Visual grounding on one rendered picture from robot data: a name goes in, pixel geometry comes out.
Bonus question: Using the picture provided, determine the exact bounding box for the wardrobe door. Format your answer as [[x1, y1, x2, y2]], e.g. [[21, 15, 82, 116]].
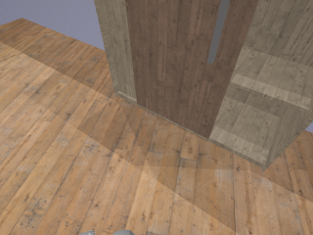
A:
[[125, 0, 259, 139], [105, 0, 137, 99]]

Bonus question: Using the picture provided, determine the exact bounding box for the handle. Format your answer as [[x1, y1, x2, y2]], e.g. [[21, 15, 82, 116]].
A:
[[98, 0, 109, 24], [207, 0, 230, 64]]

